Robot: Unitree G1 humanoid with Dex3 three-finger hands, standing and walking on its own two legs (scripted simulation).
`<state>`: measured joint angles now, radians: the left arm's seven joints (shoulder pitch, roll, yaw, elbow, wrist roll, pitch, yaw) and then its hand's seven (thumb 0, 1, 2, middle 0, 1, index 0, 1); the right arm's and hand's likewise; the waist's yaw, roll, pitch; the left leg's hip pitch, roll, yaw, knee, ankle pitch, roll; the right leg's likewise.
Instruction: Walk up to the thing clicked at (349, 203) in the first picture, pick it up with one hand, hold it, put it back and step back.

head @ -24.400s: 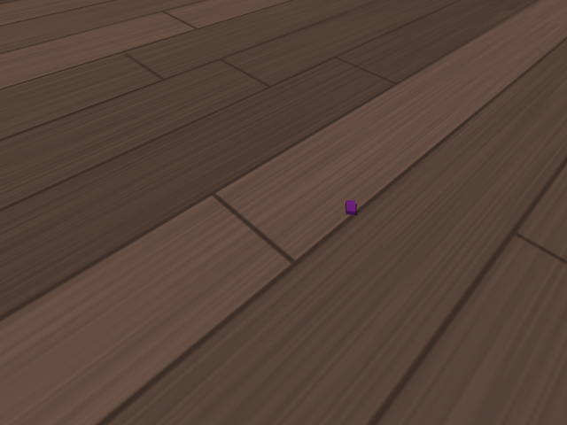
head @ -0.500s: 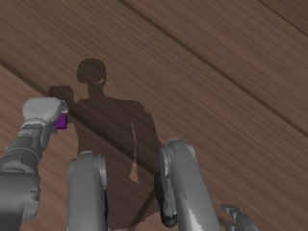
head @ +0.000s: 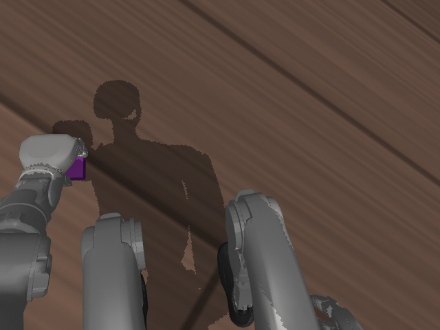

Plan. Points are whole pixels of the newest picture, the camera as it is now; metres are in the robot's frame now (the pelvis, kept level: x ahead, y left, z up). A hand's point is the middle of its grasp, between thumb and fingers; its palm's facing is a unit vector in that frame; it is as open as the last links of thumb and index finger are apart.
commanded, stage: lower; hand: left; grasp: from above
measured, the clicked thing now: (65, 169) +0.44 +0.23 -0.22
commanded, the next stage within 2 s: rest in 0.36 s
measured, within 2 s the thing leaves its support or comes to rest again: rests again in 1.14 s
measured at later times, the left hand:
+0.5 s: hand (70, 173) +0.44 +0.22 -0.23, palm faces -0.47 -0.02 -0.88, open 7.1 cm
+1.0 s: hand (76, 176) +0.44 +0.22 -0.28, palm faces -0.47 -0.05 -0.88, open 7.1 cm
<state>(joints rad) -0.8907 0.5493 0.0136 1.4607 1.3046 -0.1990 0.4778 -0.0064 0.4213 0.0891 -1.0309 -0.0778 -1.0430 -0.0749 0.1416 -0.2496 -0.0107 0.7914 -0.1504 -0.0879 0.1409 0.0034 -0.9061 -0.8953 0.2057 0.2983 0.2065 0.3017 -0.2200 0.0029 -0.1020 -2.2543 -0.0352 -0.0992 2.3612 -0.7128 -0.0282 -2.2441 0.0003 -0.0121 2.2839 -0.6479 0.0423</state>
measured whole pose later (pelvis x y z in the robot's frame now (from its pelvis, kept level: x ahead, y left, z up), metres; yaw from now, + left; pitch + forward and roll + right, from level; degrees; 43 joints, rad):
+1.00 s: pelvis +0.01 +0.01 -0.05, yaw -5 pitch +30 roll -9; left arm -0.92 0.74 0.13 1.71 1.40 -0.28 0.69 -0.01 0.41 0.10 -1.05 -0.06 -1.06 -0.06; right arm 0.11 -0.29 0.11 0.81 -0.30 -0.18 0.27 0.00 -0.91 -0.89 0.20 0.30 0.21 0.30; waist -0.34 -0.06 0.03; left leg -2.35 -0.04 -0.18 2.57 -0.76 -0.03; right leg -2.32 0.03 -0.07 2.43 -0.65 0.07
